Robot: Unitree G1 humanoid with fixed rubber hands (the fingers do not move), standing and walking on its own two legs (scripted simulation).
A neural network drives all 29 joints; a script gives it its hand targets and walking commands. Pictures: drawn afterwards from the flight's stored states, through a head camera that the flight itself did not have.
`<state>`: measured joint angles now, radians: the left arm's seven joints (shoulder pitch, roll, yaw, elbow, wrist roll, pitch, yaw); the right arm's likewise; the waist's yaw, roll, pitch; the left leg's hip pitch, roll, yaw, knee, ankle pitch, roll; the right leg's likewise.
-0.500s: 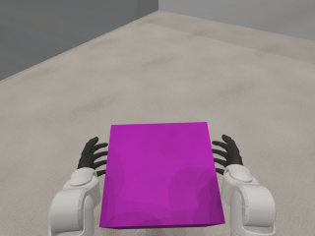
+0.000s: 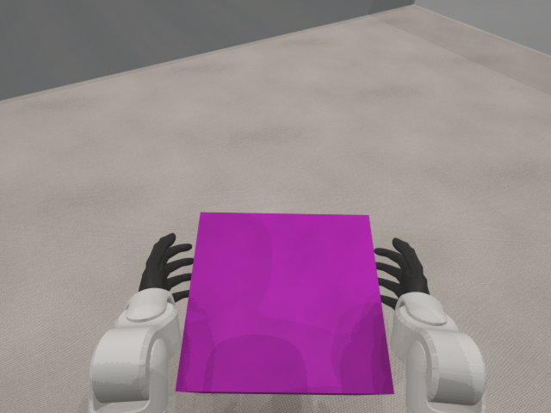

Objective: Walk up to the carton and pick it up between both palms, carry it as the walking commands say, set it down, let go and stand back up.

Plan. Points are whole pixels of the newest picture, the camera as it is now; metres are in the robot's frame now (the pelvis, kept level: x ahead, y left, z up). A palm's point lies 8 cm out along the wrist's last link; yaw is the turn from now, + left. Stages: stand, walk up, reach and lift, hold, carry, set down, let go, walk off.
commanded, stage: carry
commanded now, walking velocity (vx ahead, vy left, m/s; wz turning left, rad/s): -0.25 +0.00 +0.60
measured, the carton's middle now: (282, 308) +0.28 +0.00 +0.01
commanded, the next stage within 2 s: none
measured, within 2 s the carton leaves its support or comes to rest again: neither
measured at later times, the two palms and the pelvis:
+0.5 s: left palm out of the picture +0.01 +0.25 +0.07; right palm out of the picture +0.11 -0.04 +0.08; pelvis -0.18 +0.02 -0.01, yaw +19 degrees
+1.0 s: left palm out of the picture -0.21 +0.18 +0.11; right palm out of the picture -0.05 -0.08 +0.10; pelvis -0.35 -0.07 +0.01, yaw +34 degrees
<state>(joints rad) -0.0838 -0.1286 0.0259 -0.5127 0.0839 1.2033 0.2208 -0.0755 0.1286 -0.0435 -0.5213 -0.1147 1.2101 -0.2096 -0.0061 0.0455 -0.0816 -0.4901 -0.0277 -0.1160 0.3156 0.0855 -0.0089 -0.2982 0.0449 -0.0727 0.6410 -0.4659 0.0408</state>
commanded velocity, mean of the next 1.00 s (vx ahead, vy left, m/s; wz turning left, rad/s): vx -0.25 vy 0.00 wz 0.60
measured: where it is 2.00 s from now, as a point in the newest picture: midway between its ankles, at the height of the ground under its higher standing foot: outside the picture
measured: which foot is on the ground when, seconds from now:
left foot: down 0.00-0.04, up 0.06-0.42, down 0.44-0.88, up 0.90-1.00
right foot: up 0.00-0.00, down 0.02-0.46, up 0.48-0.84, down 0.86-1.00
